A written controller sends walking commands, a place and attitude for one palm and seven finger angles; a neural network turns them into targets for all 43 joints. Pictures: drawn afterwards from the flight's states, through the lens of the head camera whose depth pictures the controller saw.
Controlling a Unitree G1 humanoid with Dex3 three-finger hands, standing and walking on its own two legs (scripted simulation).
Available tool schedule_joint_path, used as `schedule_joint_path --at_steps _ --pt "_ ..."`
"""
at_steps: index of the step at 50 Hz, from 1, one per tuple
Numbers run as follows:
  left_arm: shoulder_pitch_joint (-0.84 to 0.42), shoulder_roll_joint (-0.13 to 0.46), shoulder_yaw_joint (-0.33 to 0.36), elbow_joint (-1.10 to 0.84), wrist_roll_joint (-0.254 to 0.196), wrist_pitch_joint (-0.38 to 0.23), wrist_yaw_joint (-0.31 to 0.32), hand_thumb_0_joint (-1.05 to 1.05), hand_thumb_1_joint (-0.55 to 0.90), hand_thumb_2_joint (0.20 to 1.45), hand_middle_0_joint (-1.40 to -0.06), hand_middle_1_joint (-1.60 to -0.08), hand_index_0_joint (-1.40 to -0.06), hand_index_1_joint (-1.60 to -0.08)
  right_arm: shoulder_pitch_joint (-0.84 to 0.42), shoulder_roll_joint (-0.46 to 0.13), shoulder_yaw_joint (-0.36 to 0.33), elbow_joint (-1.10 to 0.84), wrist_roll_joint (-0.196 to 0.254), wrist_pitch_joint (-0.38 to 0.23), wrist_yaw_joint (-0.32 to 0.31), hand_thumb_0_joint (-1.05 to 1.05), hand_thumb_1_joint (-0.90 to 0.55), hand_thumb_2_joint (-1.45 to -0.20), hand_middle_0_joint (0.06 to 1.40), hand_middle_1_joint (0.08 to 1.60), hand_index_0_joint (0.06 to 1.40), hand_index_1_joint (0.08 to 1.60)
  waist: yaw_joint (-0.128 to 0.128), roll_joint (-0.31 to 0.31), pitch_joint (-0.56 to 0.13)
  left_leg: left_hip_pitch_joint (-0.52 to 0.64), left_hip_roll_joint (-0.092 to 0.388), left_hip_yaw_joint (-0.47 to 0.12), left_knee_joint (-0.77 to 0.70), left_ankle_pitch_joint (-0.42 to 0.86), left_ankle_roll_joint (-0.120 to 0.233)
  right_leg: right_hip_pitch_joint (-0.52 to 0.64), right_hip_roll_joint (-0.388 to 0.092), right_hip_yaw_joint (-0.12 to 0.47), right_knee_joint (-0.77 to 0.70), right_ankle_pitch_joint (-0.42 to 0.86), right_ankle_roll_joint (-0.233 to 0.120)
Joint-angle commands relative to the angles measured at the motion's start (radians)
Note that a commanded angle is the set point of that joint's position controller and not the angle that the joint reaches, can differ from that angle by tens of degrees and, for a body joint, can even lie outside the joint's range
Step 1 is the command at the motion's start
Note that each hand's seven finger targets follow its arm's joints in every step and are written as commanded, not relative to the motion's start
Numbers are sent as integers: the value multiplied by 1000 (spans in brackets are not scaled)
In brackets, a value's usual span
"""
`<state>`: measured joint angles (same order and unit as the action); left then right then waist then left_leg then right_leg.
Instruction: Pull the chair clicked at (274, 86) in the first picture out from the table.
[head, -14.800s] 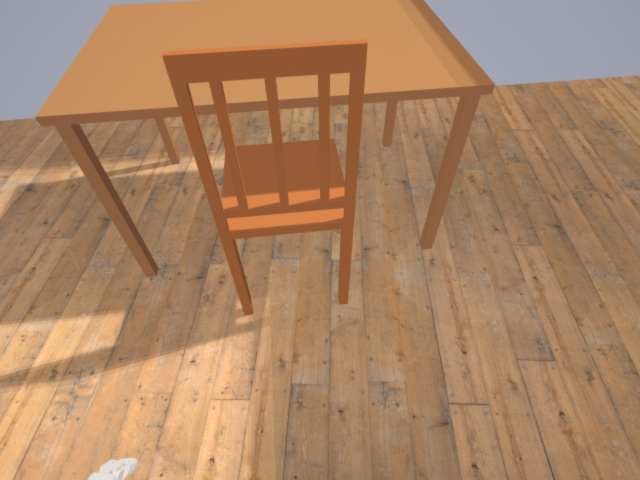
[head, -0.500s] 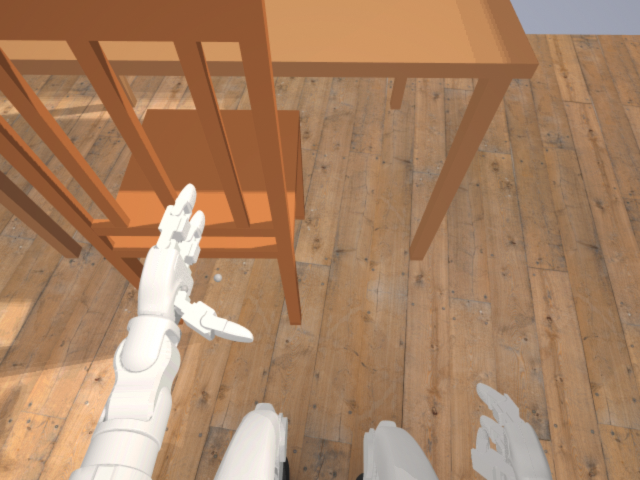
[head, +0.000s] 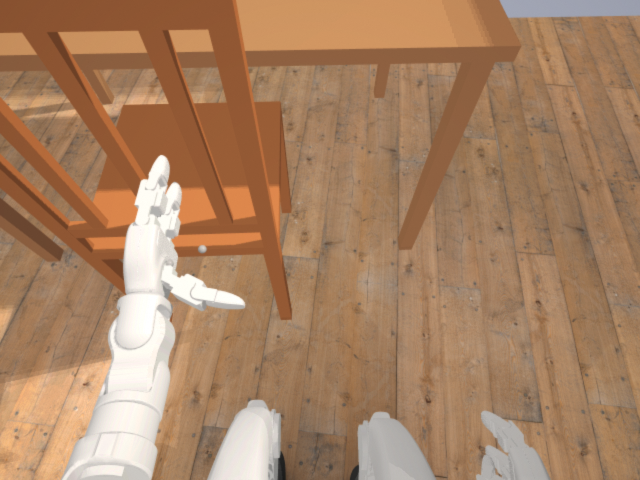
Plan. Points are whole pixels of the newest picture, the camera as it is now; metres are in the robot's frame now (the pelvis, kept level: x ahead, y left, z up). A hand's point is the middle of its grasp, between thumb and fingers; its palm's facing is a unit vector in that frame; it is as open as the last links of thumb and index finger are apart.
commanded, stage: aim the fingers beside a spindle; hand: left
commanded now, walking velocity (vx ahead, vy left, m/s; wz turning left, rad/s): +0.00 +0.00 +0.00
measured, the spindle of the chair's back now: (118, 153) +0.52 +0.28 +0.06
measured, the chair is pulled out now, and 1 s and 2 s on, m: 0.00 0.00 0.00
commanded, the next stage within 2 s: none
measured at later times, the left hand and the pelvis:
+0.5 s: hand (218, 264) +0.37 +0.14 +0.02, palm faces +0.02 -1.00 -0.04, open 16.9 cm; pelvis +0.00 +0.01 +0.00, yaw +1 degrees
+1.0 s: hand (218, 252) +0.37 +0.13 +0.05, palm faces +0.04 -1.00 -0.05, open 16.9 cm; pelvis +0.00 +0.00 +0.00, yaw +1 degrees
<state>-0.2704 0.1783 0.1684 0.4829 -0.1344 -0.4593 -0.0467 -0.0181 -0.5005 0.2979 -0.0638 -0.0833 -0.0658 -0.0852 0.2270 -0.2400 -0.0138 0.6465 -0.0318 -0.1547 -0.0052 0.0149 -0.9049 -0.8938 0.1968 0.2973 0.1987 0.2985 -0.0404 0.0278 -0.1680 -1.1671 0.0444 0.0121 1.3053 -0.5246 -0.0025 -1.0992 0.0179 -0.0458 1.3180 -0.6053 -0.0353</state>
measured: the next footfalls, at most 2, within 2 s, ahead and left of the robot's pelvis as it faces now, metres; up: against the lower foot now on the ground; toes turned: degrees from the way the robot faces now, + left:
none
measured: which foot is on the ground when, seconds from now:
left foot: down 0.00-1.00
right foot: down 0.00-1.00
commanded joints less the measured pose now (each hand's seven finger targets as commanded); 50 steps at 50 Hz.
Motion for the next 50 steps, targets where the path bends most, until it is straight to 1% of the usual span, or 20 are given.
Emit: schedule_joint_path --at_steps 1,4,9,11,15,17,19,21,22,27,30,33,36,38,39,41,43,45,48,50 --pt "-157 75 -32 -62 -3 -21 -26 0 -500 300 -60 -80 -60 -80 22 -138 -38 -111 18 -26 -2 0 -900 -900 200 300 200 300 -29 -107 -292 240 -53 -28 -132 209 23 201 15 62 -246 343 23" --pt "-213 28 -84 -45 -18 2 -50 0 -500 300 -60 -80 -60 -80 18 -146 -39 -117 26 -24 -9 0 -900 -900 200 300 200 300 -41 -103 -250 238 -55 -38 -143 135 24 150 11 54 -270 231 19" --pt "-347 95 -35 -287 -12 -91 -2 0 -500 300 -60 -80 -60 -80 4 -141 -47 -126 11 -39 -13 0 -900 -900 200 300 200 300 -4 47 -480 424 -51 -56 -132 268 14 150 16 32 -202 332 6" --pt "-385 126 -20 -337 9 -124 37 0 -500 300 -60 -80 -60 -80 6 -142 -46 -113 2 -43 -8 0 -900 -900 200 300 200 300 -4 82 -498 480 -44 -79 -140 298 6 108 20 19 -183 322 3" --pt "-244 133 2 -188 46 -94 71 0 -500 300 -60 -80 -60 -80 6 -145 -44 -113 -3 -26 3 0 -900 -900 200 300 200 300 1 2 -437 404 -48 -72 -146 277 10 132 25 16 -187 327 4" --pt "-191 55 -59 -84 52 -44 59 0 -500 300 -60 -80 -60 -80 1 -137 -38 -119 4 -12 9 0 -900 -900 200 300 200 300 -8 -17 -354 366 -48 -66 -164 233 8 119 25 6 -205 302 5" --pt "-176 27 -82 -26 42 0 39 0 -500 300 -60 -80 -60 -80 3 -142 -36 -127 12 0 9 0 -900 -900 200 300 200 300 -14 -51 -308 316 -52 -58 -169 179 12 125 24 11 -228 266 6" --pt "-218 1 -103 -36 26 16 22 0 -500 300 -60 -80 -60 -80 6 -146 -39 -139 16 2 5 0 -900 -900 200 300 200 300 -27 -73 -323 322 -53 -59 -166 186 15 129 22 8 -229 274 7" --pt "-236 4 -99 -90 16 7 19 0 -500 300 -60 -80 -60 -80 4 -145 -41 -145 15 2 3 0 -900 -900 200 300 200 300 -17 -59 -362 337 -54 -58 -162 201 14 146 20 13 -227 288 6" --pt "-360 83 -52 -314 14 -104 54 0 -500 300 -60 -80 -60 -80 -5 -132 -42 -138 4 -15 -1 0 -900 -900 200 300 200 300 -5 30 -488 450 -52 -65 -142 289 11 158 21 25 -199 345 5" --pt "-335 138 -9 -259 43 -126 82 0 -500 300 -60 -80 -60 -80 0 -135 -38 -116 -4 -15 0 0 -900 -900 200 300 200 300 -10 5 -427 386 -52 -64 -136 250 15 145 25 31 -199 314 7" --pt "-243 89 -32 -68 51 -83 66 0 -500 300 -60 -80 -60 -80 -12 -127 -31 -111 1 -3 0 0 -900 -900 200 300 200 300 -21 -69 -307 263 -60 -40 -137 159 22 157 19 52 -237 260 15" --pt "-228 50 -59 36 30 -25 23 0 -500 300 -60 -80 -60 -80 -2 -132 -28 -119 11 2 -3 0 -900 -900 200 300 200 300 -25 -81 -278 224 -64 -31 -140 124 23 160 13 62 -261 223 14" --pt "-268 80 -34 -28 8 -18 1 0 -500 300 -60 -80 -60 -80 2 -140 -33 -130 14 4 -7 0 -900 -900 200 300 200 300 -10 -59 -355 250 -64 -32 -136 153 21 188 11 65 -249 253 12" --pt "-301 57 -60 -82 -2 -28 -8 0 -500 300 -60 -80 -60 -80 1 -136 -35 -138 16 -1 -9 0 -900 -900 200 300 200 300 -15 -50 -399 281 -63 -32 -130 182 23 202 11 66 -243 290 12" --pt "-338 72 -46 -222 -18 -65 -6 0 -500 300 -60 -80 -60 -80 5 -132 -42 -144 14 -14 -8 0 -900 -900 200 300 200 300 2 17 -524 380 -60 -40 -124 273 18 227 14 54 -211 381 8" --pt "-347 116 -20 -299 -16 -99 10 0 -500 300 -60 -80 -60 -80 12 -135 -48 -134 11 -19 -8 0 -900 -900 200 300 200 300 3 25 -558 433 -55 -46 -122 330 15 232 19 49 -199 427 8" --pt "-344 144 -4 -280 2 -112 33 0 -500 300 -60 -80 -60 -80 15 -137 -46 -118 5 -22 -8 0 -900 -900 200 300 200 300 -13 -4 -501 394 -53 -47 -116 306 20 210 22 52 -203 405 14" --pt "-250 132 12 -81 24 -84 41 0 -500 300 -60 -80 -60 -80 6 -131 -36 -100 5 -10 -6 0 -900 -900 200 300 200 300 -19 -92 -319 239 -60 -33 -121 190 24 199 15 73 -239 308 21" --pt "-212 128 17 -5 29 -54 28 0 -500 300 -60 -80 -60 -80 4 -136 -34 -111 7 0 -6 0 -900 -900 200 300 200 300 -13 -98 -290 192 -65 -26 -120 157 26 203 9 93 -257 261 19"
